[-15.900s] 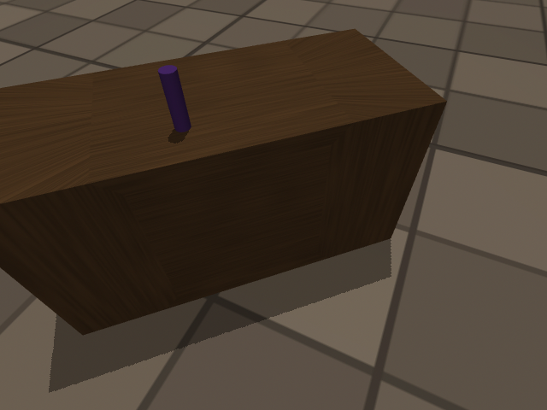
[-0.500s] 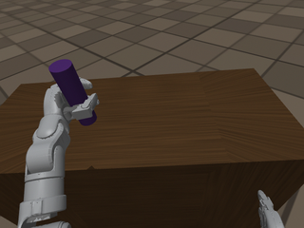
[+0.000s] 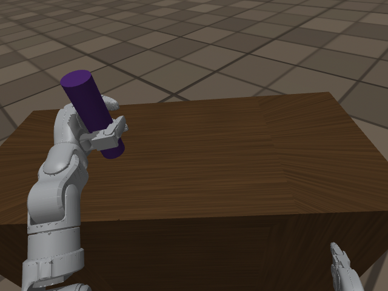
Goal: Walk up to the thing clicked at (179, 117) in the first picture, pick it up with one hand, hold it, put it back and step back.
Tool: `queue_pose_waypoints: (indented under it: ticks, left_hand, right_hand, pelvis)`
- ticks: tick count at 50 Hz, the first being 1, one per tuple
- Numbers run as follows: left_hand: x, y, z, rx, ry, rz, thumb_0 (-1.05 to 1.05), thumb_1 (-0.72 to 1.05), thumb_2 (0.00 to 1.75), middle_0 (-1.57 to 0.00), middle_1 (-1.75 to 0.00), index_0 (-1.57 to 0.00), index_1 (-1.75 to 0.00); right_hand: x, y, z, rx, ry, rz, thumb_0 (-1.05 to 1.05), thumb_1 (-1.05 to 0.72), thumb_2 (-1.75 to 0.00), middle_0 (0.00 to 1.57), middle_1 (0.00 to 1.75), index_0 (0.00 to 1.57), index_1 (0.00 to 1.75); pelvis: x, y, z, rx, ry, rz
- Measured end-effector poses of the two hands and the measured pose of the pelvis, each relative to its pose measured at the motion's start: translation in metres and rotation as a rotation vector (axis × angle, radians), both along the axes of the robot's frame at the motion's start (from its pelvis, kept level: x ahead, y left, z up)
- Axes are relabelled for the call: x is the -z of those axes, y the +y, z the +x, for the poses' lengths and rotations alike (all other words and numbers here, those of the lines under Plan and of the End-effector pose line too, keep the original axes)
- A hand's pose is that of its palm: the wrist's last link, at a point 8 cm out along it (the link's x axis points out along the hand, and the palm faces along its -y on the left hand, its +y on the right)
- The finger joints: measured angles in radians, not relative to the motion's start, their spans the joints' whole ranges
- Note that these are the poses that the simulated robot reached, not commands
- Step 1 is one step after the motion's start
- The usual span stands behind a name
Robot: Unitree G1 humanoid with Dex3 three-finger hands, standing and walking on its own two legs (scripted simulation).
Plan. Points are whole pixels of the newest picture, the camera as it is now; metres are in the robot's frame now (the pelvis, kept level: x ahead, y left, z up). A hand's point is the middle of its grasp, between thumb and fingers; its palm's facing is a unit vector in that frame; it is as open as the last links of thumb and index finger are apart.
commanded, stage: hold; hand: left
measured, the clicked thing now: (97, 119) +0.35 +0.18 +0.25
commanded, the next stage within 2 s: none
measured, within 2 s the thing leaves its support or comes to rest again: neither
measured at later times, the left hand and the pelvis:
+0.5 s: hand (107, 122) +0.35 +0.17 +0.24, palm faces +0.14 -0.99 +0.03, open 5.7 cm; pelvis +0.00 +0.00 +0.00, yaw +0 degrees
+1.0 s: hand (108, 123) +0.34 +0.16 +0.24, palm faces +0.12 -0.99 +0.03, open 5.7 cm; pelvis -0.01 +0.00 +0.00, yaw +0 degrees
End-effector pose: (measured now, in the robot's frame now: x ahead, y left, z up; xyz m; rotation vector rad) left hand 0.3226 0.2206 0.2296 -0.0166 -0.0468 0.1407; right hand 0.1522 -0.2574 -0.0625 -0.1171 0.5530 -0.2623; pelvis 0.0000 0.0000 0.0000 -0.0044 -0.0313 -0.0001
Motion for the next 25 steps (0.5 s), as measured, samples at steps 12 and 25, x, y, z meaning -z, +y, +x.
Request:
queue_pose_waypoints:
  ticks: [12,25]
  left_hand:
    - [-0.009,-0.001,-0.002,0.006,-0.003,-0.011,-0.03,0.06,1.17,-0.93,-1.14,-1.01,-1.14]
    - [-0.010,-0.002,-0.003,-0.002,0.010,-0.010,-0.03,0.07,1.17,-0.93,-1.14,-1.01,-1.14]
  right_hand:
    - [0.001,0.000,0.003,-0.004,0.004,0.005,-0.02,0.52,-0.05,0.05,0.05,0.06,0.05]
    - [0.000,-0.003,0.002,0.006,0.003,0.011,-0.02,0.52,-0.05,0.05,0.05,0.06,0.05]
  pelvis:
    - [-0.001,0.001,0.003,-0.003,-0.002,0.000]
    - [-0.001,0.002,0.001,-0.001,-0.005,0.000]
